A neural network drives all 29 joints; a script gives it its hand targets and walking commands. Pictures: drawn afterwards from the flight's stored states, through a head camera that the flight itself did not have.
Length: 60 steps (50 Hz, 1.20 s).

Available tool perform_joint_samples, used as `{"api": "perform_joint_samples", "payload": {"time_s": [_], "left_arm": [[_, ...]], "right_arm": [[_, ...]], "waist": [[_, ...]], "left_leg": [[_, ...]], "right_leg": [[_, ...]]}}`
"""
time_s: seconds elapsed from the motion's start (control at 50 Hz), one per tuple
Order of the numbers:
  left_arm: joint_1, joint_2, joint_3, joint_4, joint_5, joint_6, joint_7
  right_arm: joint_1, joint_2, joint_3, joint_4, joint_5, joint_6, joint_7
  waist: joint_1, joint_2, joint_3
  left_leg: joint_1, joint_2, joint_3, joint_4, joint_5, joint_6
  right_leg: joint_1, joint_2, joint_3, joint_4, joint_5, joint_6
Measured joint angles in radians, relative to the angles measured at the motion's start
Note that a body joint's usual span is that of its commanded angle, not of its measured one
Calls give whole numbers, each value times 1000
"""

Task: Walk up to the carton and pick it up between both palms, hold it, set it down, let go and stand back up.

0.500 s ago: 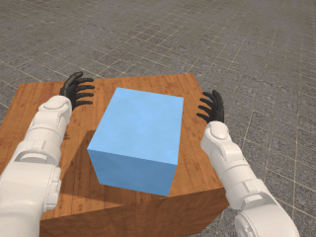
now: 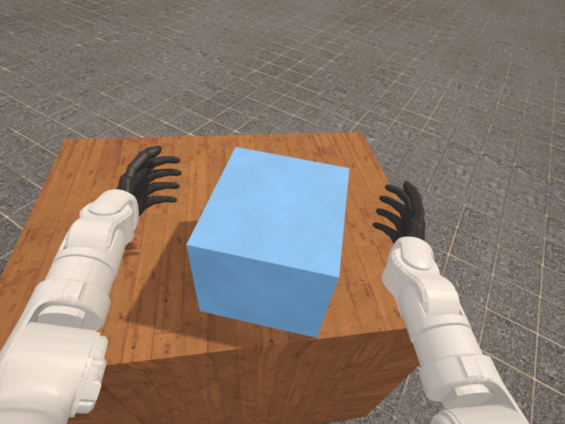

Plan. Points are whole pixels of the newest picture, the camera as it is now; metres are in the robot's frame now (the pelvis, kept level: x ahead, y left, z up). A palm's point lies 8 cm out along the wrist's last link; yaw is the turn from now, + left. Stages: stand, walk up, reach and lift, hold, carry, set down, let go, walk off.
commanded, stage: set down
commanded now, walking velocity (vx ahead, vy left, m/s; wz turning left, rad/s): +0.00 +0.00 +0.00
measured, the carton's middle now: (274, 239) +0.43 -0.02 +0.01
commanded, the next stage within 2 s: none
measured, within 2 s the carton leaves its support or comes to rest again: neither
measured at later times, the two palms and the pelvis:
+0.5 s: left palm (100, 267) +0.36 +0.23 +0.06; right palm (415, 296) +0.28 -0.20 +0.06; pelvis +0.02 -0.02 +0.00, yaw +0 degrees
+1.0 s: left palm (71, 306) +0.30 +0.26 +0.06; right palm (408, 325) +0.24 -0.17 +0.05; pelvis +0.02 -0.01 +0.00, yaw +0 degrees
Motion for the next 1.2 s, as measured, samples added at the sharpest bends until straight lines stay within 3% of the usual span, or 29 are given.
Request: {"api": "perform_joint_samples", "payload": {"time_s": [0.12,0.28,0.54,0.94,1.2], "left_arm": [[85,-3,55,-96,39,40,-24],[260,3,131,-289,65,77,-56],[558,37,149,-560,13,38,-85],[706,52,145,-737,-11,45,-87],[921,37,152,-862,5,-44,-79]], "right_arm": [[90,9,42,-101,1,2,-11],[309,7,85,-286,-2,-13,-35],[593,15,126,-557,-22,-32,-62],[718,7,137,-650,-42,20,-51],[925,40,156,-721,-67,-57,-17]], "waist": [[13,16,39],[57,34,84],[116,15,110],[149,40,121],[183,24,147]], "left_leg": [[70,5,6,-15,-13,-5],[139,17,6,-40,-23,-19],[138,26,-12,-46,-22,-35],[157,10,-6,-1,-50,-11],[180,15,-2,-9,-58,-18]], "right_leg": [[65,5,6,-13,-10,11],[127,17,5,-26,-25,1],[123,27,-13,-16,-39,-15],[154,10,-8,5,-53,0],[169,15,-1,9,-66,-3]]}}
